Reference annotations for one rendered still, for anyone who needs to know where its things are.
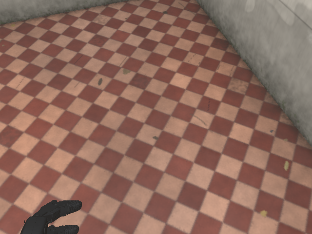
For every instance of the robot left hand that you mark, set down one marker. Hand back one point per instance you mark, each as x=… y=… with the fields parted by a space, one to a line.
x=38 y=223

